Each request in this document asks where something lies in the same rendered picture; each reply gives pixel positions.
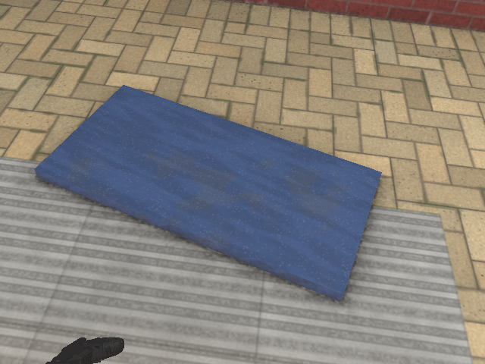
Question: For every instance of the left robot hand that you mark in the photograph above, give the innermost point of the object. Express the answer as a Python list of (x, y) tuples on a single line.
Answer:
[(84, 351)]

